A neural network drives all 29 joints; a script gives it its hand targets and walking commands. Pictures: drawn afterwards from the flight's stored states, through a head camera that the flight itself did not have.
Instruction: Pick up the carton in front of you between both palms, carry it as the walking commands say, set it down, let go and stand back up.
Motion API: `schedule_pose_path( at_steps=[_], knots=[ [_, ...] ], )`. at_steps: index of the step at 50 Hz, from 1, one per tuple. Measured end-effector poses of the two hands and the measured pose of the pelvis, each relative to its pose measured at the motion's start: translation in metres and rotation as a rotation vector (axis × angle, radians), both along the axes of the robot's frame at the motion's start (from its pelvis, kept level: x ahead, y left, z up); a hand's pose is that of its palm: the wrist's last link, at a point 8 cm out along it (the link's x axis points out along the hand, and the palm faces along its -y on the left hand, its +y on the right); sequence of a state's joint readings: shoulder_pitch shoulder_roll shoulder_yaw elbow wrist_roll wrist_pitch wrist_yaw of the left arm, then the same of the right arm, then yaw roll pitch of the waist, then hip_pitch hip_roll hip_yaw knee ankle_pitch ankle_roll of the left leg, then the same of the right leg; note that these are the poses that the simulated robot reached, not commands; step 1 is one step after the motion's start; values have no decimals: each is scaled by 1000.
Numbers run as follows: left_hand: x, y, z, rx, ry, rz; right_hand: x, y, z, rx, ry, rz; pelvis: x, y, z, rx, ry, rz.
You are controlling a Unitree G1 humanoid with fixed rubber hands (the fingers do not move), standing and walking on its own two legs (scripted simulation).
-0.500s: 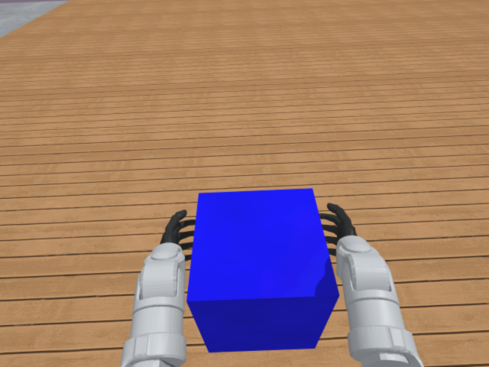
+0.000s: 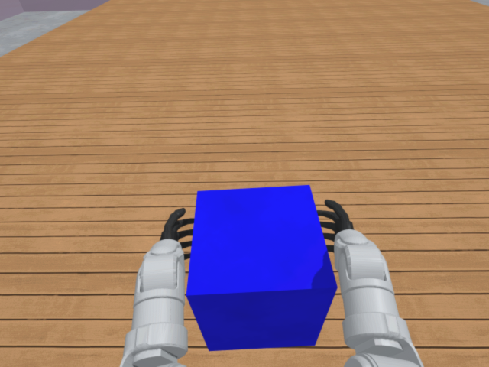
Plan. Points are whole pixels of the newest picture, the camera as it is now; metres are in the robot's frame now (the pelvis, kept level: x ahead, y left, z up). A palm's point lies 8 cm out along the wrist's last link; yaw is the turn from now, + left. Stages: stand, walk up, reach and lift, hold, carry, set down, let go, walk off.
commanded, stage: set down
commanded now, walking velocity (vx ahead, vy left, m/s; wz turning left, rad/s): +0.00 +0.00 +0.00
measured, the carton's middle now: (257, 270) +0.30 +0.00 -0.02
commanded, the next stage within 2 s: none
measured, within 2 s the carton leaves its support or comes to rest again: neither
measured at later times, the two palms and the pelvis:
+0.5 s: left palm (182, 259) +0.35 +0.16 -0.05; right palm (321, 246) +0.36 -0.14 -0.04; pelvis +0.01 -0.01 -0.02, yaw +1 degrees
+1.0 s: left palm (195, 284) +0.38 +0.15 -0.21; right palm (309, 270) +0.41 -0.14 -0.21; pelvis -0.03 -0.01 -0.15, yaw -1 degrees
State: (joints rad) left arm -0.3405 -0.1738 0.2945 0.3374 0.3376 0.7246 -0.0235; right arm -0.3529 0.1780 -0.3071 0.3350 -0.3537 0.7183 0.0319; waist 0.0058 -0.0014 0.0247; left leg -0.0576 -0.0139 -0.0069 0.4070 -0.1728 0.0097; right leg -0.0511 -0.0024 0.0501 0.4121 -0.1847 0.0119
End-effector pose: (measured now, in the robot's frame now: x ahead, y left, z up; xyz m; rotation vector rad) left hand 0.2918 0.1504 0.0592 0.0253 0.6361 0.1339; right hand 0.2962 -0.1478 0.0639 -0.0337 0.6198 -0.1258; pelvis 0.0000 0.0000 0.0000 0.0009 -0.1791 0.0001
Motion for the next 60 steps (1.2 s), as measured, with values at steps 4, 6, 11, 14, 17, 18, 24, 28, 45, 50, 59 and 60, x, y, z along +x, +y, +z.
schedule_pose_path(
  at_steps=[4,6,11,14,17,18,24,28,45,50,59,60],
  knots=[
    [5,-2,0,-10,-2,12,7,-2,1,-7,-2,4,6,-4,1,-2,8,7],
    [8,-4,-1,-5,1,6,10,-4,-1,-2,1,3,8,-6,1,-1,10,7],
    [19,-6,-12,-9,19,20,23,-5,-12,3,19,2,12,-11,-1,-2,32,8],
    [30,-3,-22,-24,17,39,36,-2,-20,21,15,-1,14,-13,-4,-1,62,11],
    [39,1,-35,-28,18,54,49,2,-32,25,17,5,14,-15,-6,-2,107,15],
    [42,3,-41,-23,20,55,53,4,-39,25,19,10,14,-15,-7,-2,125,16],
    [53,6,-97,-8,53,51,66,8,-95,-7,49,36,9,-15,-18,-8,273,23],
    [56,4,-144,-4,62,53,69,5,-145,1,58,33,3,-14,-32,-10,412,23],
    [79,2,-249,-64,13,105,96,3,-248,32,12,25,-21,-8,-124,13,788,-13],
    [91,4,-272,-63,15,123,114,6,-270,25,15,48,-33,-8,-153,19,822,-15],
    [102,7,-327,-43,25,136,131,9,-329,20,27,81,-46,-10,-202,24,911,-13],
    [103,7,-335,-40,26,136,132,9,-337,28,27,77,-48,-10,-207,24,919,-14]
  ],
)
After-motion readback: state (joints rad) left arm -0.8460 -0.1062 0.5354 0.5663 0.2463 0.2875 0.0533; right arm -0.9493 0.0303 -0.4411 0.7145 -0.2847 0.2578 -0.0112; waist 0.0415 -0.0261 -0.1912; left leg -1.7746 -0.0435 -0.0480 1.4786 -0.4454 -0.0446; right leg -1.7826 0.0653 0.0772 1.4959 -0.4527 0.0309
